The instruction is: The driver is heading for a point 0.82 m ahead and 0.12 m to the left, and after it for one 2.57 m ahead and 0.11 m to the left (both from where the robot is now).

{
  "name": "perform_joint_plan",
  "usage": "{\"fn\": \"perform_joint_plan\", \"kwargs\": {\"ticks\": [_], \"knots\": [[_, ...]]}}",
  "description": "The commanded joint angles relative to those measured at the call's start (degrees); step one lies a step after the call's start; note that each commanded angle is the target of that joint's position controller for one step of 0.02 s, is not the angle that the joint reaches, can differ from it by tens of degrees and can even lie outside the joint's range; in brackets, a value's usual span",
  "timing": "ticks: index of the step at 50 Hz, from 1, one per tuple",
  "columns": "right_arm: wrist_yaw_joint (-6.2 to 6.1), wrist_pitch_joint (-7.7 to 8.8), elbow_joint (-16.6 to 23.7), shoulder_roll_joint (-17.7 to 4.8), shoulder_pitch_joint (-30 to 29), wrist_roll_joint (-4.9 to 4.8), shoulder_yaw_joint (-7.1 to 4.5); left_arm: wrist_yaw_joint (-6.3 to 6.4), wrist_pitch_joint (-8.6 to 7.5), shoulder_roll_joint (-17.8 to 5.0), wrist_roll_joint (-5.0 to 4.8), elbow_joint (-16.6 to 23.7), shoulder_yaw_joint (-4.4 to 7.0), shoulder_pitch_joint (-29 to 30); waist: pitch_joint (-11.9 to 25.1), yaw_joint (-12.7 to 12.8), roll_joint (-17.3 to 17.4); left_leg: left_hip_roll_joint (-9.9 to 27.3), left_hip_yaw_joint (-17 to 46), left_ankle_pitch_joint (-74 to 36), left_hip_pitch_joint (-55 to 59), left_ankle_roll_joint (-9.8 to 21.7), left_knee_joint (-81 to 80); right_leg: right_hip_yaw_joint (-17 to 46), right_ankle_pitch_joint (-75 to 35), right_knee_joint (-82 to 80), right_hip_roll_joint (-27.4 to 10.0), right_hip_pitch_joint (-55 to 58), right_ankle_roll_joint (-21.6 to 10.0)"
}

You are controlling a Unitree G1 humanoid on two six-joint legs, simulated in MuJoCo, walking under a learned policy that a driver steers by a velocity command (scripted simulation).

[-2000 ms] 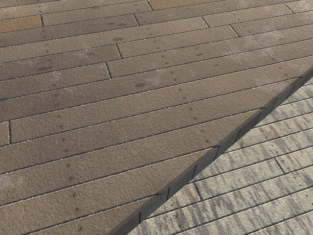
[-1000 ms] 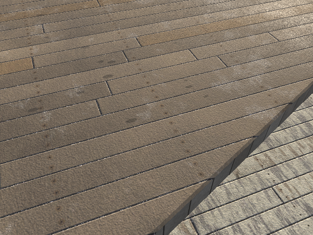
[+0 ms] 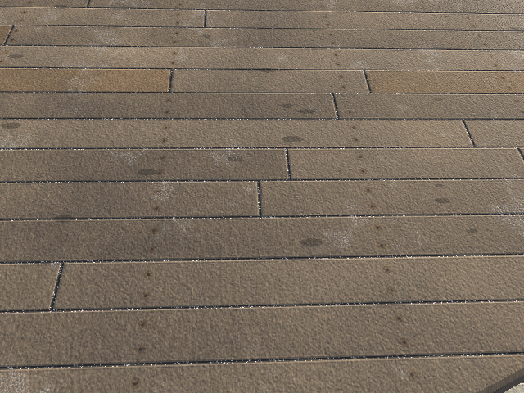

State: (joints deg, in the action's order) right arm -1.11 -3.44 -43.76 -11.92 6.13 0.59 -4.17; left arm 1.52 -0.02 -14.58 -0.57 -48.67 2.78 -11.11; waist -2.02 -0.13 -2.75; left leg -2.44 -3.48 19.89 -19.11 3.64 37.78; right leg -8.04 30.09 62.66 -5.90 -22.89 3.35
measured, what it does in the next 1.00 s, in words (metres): steps on the spot, turning left: right foot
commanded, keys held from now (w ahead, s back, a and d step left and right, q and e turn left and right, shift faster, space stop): q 0.54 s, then w+q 0.02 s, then w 0.44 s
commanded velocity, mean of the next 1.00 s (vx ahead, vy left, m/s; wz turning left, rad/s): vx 0.14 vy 0.00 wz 0.45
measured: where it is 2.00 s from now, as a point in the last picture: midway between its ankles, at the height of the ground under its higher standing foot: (76, 356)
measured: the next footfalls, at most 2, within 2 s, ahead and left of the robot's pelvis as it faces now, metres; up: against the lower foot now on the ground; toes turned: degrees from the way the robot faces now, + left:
right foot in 0.46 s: +0.06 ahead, -0.12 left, +0.00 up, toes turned +20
left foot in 1.12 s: +0.15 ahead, +0.38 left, +0.15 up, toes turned +33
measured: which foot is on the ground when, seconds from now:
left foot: down 0.00-0.46, up 0.48-1.00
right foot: up 0.00-0.44, down 0.46-1.00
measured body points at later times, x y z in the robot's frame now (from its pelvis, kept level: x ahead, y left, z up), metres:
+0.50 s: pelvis +0.01 -0.03 +0.01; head +0.04 -0.04 +0.46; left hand +0.07 +0.26 -0.09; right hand +0.25 -0.24 -0.08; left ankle -0.01 +0.08 -0.69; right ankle +0.02 -0.13 -0.72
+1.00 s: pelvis +0.04 +0.06 +0.02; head +0.08 +0.07 +0.47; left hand -0.18 +0.21 -0.10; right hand +0.33 +0.03 -0.05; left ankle +0.04 +0.24 -0.42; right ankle +0.02 -0.13 -0.72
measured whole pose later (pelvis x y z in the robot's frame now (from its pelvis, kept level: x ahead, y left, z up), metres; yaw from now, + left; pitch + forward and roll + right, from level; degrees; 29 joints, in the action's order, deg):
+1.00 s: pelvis +0.04 +0.06 +0.02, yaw +28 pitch +3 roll +0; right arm -0.2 -0.5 -28.7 -7.2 3.7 -1.7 2.1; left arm 4.3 -2.0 -10.2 -0.4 -52.9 2.2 -34.4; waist -1.4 5.1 1.4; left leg 4.6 6.3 25.0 -73.1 -2.7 117.2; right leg -6.5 19.4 18.5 -6.4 -1.5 3.0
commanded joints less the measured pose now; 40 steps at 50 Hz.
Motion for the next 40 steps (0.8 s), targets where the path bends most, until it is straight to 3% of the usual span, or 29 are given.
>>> {"fn": "perform_joint_plan", "kwargs": {"ticks": [1, 2, 3, 4, 8, 13, 18, 21, 22, 23, 24, 25, 26, 28, 29, 30, 31, 33, 37, 39, 40], "knots": [[-0.21, 1.51, 4.0, -12.9, 4.8, 0.59, -3.14, 0.18, -1.00, -3.5, -1.28, 7.3, 1.55, 4.6, 6.1, -1.9, 7.4, 21.9, 30.5, -33.0, 14.7, 19.0, -17.2, 12.1, 3.4, 24.0, 4.5, -22.5, 3.5], [-0.55, 1.63, 4.8, -10.7, 1.3, -0.20, -2.36, 1.12, -0.66, -4.5, -0.35, 6.8, 2.03, 5.3, 2.9, -0.5, 4.8, 19.1, 27.3, -29.1, 11.1, 14.8, -16.6, 11.6, -0.5, 22.2, 4.0, -23.3, 3.7], [-0.73, 1.78, 5.6, -9.2, -0.7, -0.14, -1.72, 1.74, -0.13, -5.5, 0.90, 6.7, 2.39, 5.0, 2.3, 0.7, 4.8, 17.5, 25.0, -30.6, 7.6, 13.2, -16.1, 11.4, -2.9, 21.0, 4.2, -20.5, 4.2], [-0.98, 1.80, 6.1, -9.4, -0.8, 0.21, -1.66, 1.74, 0.26, -5.3, 1.45, 6.7, 2.48, 4.0, 3.2, 1.5, 5.9, 15.7, 23.2, -34.1, 5.4, 12.7, -15.5, 10.8, -5.4, 21.3, 5.2, -17.1, 4.6], [-2.18, 1.17, 7.2, -10.9, 3.6, 0.23, -2.10, 1.13, 0.67, -2.1, 0.81, 8.5, 1.23, 5.5, 7.5, 0.6, 7.1, 12.9, 21.6, -44.4, 10.3, 12.6, -12.9, 9.3, -7.8, 16.5, 7.1, -16.3, 5.9], [-2.98, -1.07, 11.5, -11.3, 2.5, 0.28, -2.47, 0.76, 1.28, -1.0, 0.11, 9.9, 0.23, 6.8, 9.2, -0.3, 11.2, 10.9, 23.3, -39.1, 9.4, 10.0, -12.9, 7.9, -7.3, 1.9, 8.4, -8.2, 6.2], [-2.91, -1.66, 13.3, -11.1, 2.8, -0.16, -2.54, 0.40, 0.64, -2.8, -0.97, 10.8, 1.13, 6.6, 8.0, -1.5, 14.3, 12.2, 31.4, -33.8, 10.5, 8.5, -13.7, 10.4, -5.9, -17.9, 9.2, -0.5, 4.4], [-2.83, -1.04, 13.3, -10.3, 2.3, -1.93, -2.52, 0.15, -0.35, -3.9, -0.92, 10.1, 2.05, 3.5, 7.2, 0.1, 14.5, 9.7, 33.8, -29.0, 12.2, 6.3, -11.9, 10.7, -13.7, -36.6, 8.7, 5.4, 2.2], [-2.70, -0.68, 13.3, -9.4, 2.7, -2.28, -2.38, 0.20, -0.52, -4.4, -0.51, 9.4, 2.57, 2.4, 6.7, 0.4, 12.3, 7.1, 32.4, -22.7, 9.0, 4.7, -9.7, 10.7, -19.8, -42.8, 7.6, 10.4, 1.5], [-2.39, -0.46, 12.8, -7.4, 5.1, -1.74, -2.24, 0.24, -0.52, -6.5, 0.14, 8.9, 3.37, 1.3, 7.5, -0.5, 2.4, 1.4, 25.6, -5.3, 0.8, 1.6, 2.0, 16.5, -29.6, -43.9, 0.9, 17.8, -0.7], [-2.14, -0.01, 13.6, -6.4, 9.2, -1.62, -2.49, 0.20, 0.01, -11.0, 2.24, 10.0, 3.99, 0.6, 8.1, -2.4, -13.8, -9.5, 15.4, 19.3, -14.5, -3.3, 20.8, 32.9, -51.1, -41.8, -15.6, 22.1, -11.5], [-2.01, 0.58, 13.0, -11.9, 10.6, -1.56, -4.21, -0.14, -0.63, -8.6, 4.84, 13.3, 3.40, 3.9, 10.1, -1.9, -11.3, -6.7, 15.6, 23.5, -16.4, -8.1, 44.0, 40.0, -54.6, -43.1, -23.9, 16.0, -20.4], [-1.96, 0.09, 11.9, -12.9, 11.1, -2.21, -4.77, -0.17, -0.67, -4.6, 4.32, 14.8, 2.07, 8.8, 7.1, -3.5, -7.9, -5.2, 13.8, 21.5, -18.9, -9.8, 59.5, 32.1, -50.9, -42.0, -20.3, 12.5, -20.6], [-2.16, -0.89, 11.2, -10.2, 10.3, -1.90, -3.41, 0.24, -0.16, -1.7, 2.07, 15.2, 0.76, 9.7, 3.3, -3.7, -2.1, -4.0, 11.2, 12.1, -24.6, -10.5, 68.8, 20.0, -34.4, -40.0, -10.1, 11.0, -15.0], [-0.99, -1.04, 12.6, -6.9, 5.0, 4.35, -2.24, 0.96, -0.04, -3.5, 3.00, 13.9, 1.14, 2.6, 1.9, -0.2, 2.0, -4.6, 6.9, 5.0, -26.0, -6.7, 69.5, 17.2, -28.0, -41.7, -7.2, 9.1, -15.5], [0.53, -0.95, 13.7, -5.7, 3.0, 4.15, -1.54, 1.13, -0.28, -5.2, 2.91, 12.6, 1.68, -1.2, 1.8, 1.2, 1.1, -4.9, 7.6, 2.0, -28.1, -5.6, 68.4, 17.6, -18.7, -42.6, -5.9, 11.8, -15.0], [2.04, -0.66, 14.1, -5.3, 1.9, 3.04, -1.07, 0.93, -0.79, -6.3, 2.71, 11.8, 2.04, -3.9, 1.9, 1.9, -0.8, -4.8, 8.9, 0.5, -30.9, -4.8, 64.8, 18.9, -10.0, -43.5, -5.4, 15.2, -14.3], [3.35, -0.24, 14.3, -4.8, 0.4, 2.37, -0.73, 0.50, -2.20, -7.0, 2.38, 10.4, 2.35, -7.9, 1.5, 3.5, -3.9, -5.8, 10.3, 0.9, -35.3, -4.1, 63.1, 21.5, -2.9, -45.6, -6.7, 20.0, -15.0], [2.40, 0.42, 15.6, -3.9, -3.0, 3.37, -0.03, -0.10, -4.62, -6.5, 2.34, 7.1, 2.22, -13.9, 0.1, 4.3, -4.4, -4.1, 11.3, 3.1, -44.3, -3.8, 61.9, 23.3, -6.8, -48.7, -10.9, 26.4, -17.7], [2.23, 0.76, 16.6, -3.2, -4.7, 3.29, 0.27, -0.11, -5.46, -6.1, 2.41, 5.7, 2.04, -15.4, 0.0, 3.8, -4.6, -2.2, 11.7, 3.7, -47.6, -3.6, 62.4, 23.1, -9.7, -49.9, -12.6, 27.0, -18.3], [1.56, 0.66, 17.1, -1.0, -6.1, 3.03, 0.78, -0.17, -5.90, -5.7, 2.87, 4.3, 2.10, -17.4, 0.7, 4.7, -7.7, -2.3, 9.7, 7.2, -51.4, -2.8, 72.0, 23.9, -11.2, -51.2, -14.1, 28.4, -19.9]]}}
Over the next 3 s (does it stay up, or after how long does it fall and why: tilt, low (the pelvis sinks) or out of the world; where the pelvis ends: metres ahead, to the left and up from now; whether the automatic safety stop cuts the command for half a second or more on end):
stays up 0.98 0.24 0.17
